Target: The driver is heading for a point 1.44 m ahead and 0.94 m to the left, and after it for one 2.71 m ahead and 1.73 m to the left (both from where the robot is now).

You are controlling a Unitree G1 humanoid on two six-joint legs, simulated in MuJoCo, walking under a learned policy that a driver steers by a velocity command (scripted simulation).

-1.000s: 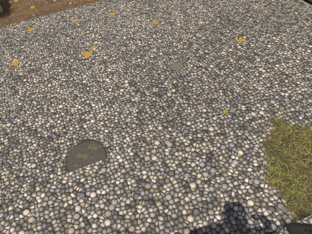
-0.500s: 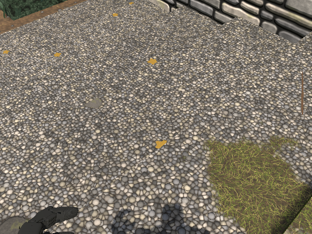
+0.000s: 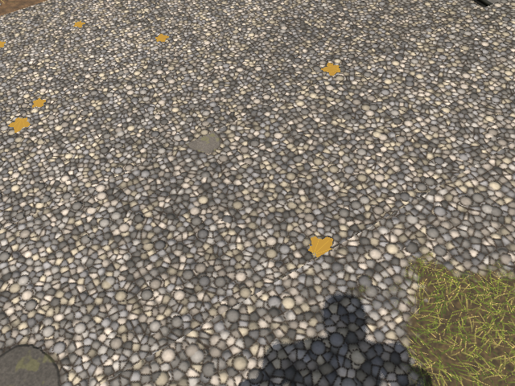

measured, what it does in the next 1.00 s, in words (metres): walks ahead, turning left: left foot, then right foot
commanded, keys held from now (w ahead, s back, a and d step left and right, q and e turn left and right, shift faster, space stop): q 0.58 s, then w+q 0.42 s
